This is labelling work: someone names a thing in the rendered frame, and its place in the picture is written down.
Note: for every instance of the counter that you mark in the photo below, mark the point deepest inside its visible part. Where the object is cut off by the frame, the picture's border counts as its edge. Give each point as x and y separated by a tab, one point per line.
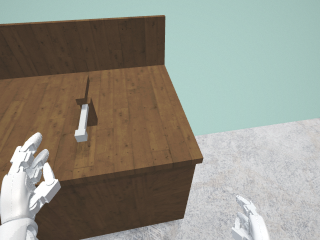
137	165

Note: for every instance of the tap lever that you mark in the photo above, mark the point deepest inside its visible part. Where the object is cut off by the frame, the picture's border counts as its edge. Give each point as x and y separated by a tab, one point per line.
81	134

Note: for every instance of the robot left hand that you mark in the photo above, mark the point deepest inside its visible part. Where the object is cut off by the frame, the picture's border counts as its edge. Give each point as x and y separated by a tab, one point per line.
18	186

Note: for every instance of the robot left forearm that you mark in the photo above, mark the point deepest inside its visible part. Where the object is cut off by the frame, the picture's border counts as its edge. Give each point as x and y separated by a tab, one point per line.
19	229

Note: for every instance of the robot right hand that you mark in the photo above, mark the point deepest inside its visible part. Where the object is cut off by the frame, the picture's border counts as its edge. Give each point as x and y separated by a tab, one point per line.
255	227

